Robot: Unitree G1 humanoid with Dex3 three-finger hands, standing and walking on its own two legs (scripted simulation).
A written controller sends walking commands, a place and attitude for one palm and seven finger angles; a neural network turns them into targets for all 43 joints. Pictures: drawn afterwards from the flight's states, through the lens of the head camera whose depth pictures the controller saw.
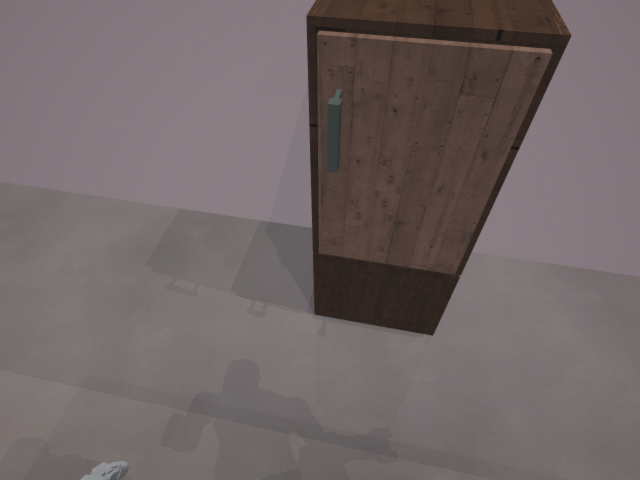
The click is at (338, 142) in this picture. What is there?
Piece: cupboard door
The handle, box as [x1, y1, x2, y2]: [327, 89, 341, 172]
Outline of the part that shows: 341,89 337,89 334,97 330,98 328,102 327,171 336,172 338,168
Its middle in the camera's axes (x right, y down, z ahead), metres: +0.03 -0.21 +0.76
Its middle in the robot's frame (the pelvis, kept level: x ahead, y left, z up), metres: +0.72 +0.01 +0.04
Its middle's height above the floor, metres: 0.81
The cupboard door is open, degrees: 0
